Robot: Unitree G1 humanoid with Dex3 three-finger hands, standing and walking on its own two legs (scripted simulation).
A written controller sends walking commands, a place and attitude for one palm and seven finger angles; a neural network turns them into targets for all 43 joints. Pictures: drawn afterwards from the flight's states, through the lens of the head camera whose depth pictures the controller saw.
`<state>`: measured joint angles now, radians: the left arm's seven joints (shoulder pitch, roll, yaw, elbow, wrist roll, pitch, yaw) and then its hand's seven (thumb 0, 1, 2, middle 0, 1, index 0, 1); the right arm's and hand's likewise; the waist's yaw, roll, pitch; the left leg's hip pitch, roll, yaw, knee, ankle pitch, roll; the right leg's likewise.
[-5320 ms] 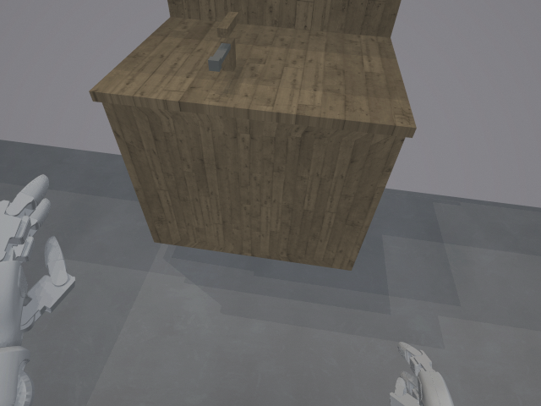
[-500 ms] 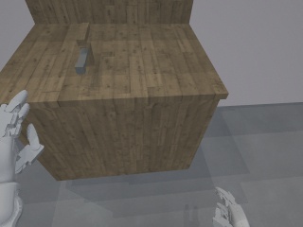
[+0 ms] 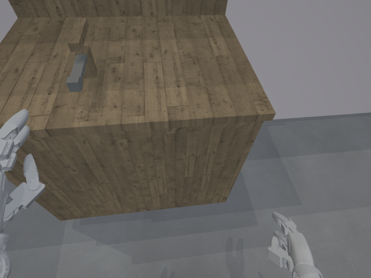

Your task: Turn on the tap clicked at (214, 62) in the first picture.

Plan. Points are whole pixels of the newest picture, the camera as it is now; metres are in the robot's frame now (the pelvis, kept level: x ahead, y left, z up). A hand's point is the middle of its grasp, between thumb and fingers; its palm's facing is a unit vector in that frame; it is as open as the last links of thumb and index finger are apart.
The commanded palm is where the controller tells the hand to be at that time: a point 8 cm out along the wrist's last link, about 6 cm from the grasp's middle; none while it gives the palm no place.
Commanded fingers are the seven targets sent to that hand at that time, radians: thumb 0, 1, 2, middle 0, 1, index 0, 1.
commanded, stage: look again from close up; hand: left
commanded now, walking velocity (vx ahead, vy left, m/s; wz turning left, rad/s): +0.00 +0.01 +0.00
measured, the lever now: (74, 84) +0.52 +0.32 +0.10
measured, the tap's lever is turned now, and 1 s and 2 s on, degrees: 0 0 0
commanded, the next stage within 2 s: shuffle to correct the standing spot in 0.38 s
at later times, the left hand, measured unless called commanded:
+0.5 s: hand (19, 215) +0.18 +0.25 +0.15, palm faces +0.40 -0.83 -0.38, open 7.4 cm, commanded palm +0.11 +0.29 +0.17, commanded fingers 0.00 0.90 0.90 -0.20 -0.30 -0.20 -0.30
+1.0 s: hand (86, 147) +0.29 +0.20 +0.15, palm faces +0.33 -0.87 -0.38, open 7.4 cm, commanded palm +0.24 +0.25 +0.17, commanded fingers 0.00 0.90 0.90 -0.20 -0.30 -0.20 -0.30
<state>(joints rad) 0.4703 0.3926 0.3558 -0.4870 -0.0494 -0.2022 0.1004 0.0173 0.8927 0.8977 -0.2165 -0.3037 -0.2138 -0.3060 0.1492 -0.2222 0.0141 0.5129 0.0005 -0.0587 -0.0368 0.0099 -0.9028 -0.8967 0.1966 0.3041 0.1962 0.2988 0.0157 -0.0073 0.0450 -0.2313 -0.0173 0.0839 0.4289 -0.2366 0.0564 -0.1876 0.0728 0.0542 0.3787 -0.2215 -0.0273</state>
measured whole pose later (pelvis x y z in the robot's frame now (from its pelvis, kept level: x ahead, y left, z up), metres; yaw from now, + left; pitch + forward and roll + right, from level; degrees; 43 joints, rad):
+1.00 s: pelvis +0.06 -0.02 -0.01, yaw -5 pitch +2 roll +0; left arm 0.42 0.34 0.33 -0.45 -0.02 -0.27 0.13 0.02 0.89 0.90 -0.22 -0.30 -0.21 -0.31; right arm 0.22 -0.23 0.00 0.59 0.00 -0.08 -0.01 0.01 -0.90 -0.90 0.20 0.30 0.20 0.30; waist 0.04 -0.02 0.02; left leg -0.47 0.01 0.02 1.01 -0.44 0.00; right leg -0.18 0.09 0.08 0.53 -0.38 -0.07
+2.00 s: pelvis +0.18 +0.02 -0.01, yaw -13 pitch -1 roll -1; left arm 0.37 0.37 0.34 -0.44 -0.03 -0.17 0.15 0.02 0.89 0.90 -0.21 -0.30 -0.21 -0.31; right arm 0.19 -0.16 0.07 0.55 0.01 -0.09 -0.06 0.01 -0.90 -0.90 0.20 0.30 0.20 0.30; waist 0.04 0.03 0.04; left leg -0.27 0.04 0.03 0.51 -0.21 0.00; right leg -0.17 0.03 -0.06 0.44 -0.23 -0.02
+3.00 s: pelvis +0.19 +0.05 +0.00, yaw -12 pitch +0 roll -1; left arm 0.39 0.36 0.33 -0.48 -0.07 -0.21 0.13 0.02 0.89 0.90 -0.21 -0.30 -0.21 -0.31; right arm 0.15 -0.20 0.03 0.61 0.01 -0.15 0.00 0.01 -0.90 -0.90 0.20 0.30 0.20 0.30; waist 0.05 -0.03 0.09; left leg -0.29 -0.03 0.02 0.47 -0.18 0.05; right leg -0.20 -0.03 -0.06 0.44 -0.23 0.03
